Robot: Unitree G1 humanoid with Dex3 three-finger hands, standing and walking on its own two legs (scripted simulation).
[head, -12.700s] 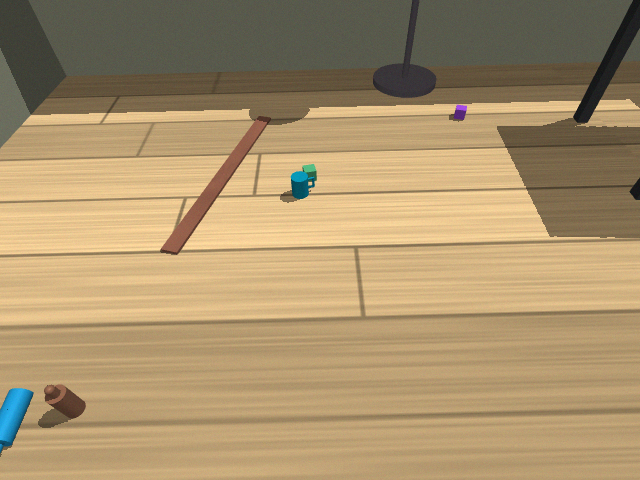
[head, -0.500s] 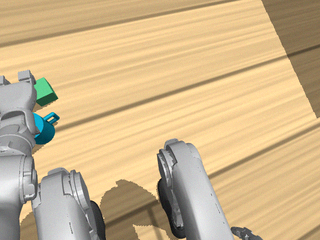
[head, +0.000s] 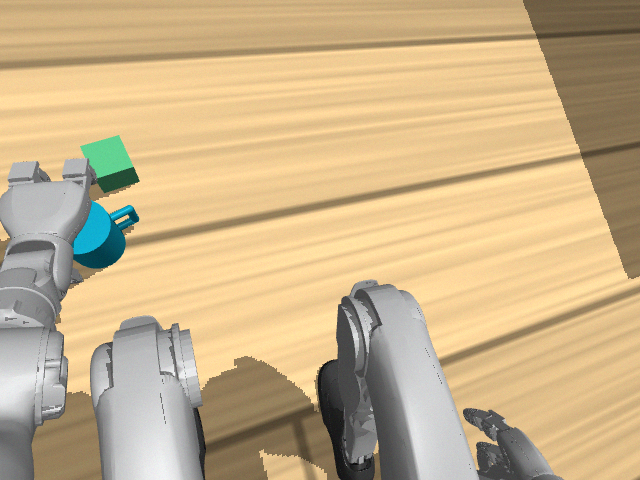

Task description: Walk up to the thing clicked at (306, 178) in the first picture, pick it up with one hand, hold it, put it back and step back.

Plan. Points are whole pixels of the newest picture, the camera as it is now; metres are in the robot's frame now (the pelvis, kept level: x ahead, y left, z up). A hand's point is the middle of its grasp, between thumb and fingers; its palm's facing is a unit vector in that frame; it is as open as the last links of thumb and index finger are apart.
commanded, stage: rest palm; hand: left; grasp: from above
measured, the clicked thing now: (100, 230) +0.48 +0.25 -0.27
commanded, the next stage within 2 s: close in 1.06 s
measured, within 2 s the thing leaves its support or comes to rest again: neither
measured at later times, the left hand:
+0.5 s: hand (81, 234) +0.46 +0.26 -0.22, palm faces -0.46 -0.11 -0.88, open 14.1 cm
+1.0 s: hand (82, 235) +0.46 +0.26 -0.24, palm faces -0.44 -0.10 -0.89, open 14.2 cm
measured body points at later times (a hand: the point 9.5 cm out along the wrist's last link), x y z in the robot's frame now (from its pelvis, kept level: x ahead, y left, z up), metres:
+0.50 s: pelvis +0.01 +0.00 -0.02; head +0.27 +0.06 +0.34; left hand +0.48 +0.26 -0.17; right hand +0.01 -0.27 -0.11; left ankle +0.08 +0.13 -0.29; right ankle +0.10 -0.13 -0.29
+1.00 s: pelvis +0.01 +0.00 -0.02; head +0.27 +0.08 +0.34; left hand +0.48 +0.27 -0.19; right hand +0.04 -0.27 -0.10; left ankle +0.08 +0.13 -0.29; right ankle +0.10 -0.13 -0.29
